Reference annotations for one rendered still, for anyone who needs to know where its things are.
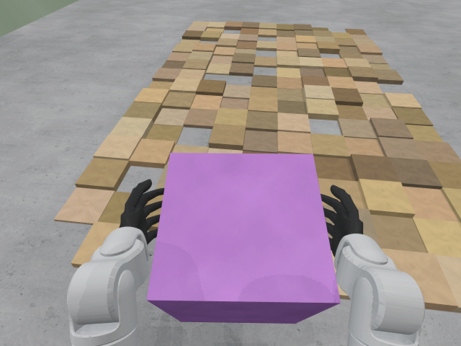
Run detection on left robot forearm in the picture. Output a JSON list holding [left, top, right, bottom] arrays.
[[67, 226, 149, 346]]

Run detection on right robot forearm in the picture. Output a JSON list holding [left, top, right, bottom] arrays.
[[334, 234, 425, 346]]

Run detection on carton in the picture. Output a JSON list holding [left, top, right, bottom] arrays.
[[147, 153, 341, 324]]

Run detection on left robot hand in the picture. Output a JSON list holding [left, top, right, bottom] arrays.
[[119, 179, 164, 245]]

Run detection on right robot hand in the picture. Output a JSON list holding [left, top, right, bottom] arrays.
[[321, 185, 363, 257]]

